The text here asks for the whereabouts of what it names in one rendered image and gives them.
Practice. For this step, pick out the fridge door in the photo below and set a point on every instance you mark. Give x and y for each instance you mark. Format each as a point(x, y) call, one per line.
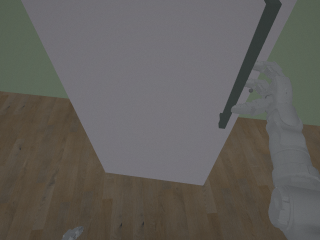
point(148, 79)

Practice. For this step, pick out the robot left hand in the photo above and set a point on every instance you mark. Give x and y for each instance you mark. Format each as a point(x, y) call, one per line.
point(73, 234)

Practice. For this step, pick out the robot right hand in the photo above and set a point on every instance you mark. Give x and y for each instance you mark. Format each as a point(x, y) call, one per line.
point(279, 91)

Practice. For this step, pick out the handle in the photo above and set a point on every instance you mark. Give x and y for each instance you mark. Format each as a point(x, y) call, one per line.
point(266, 21)

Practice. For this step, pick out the robot right forearm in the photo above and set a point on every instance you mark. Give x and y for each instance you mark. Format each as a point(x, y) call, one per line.
point(290, 157)

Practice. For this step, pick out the robot right upper arm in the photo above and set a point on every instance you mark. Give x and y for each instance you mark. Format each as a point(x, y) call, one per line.
point(296, 212)

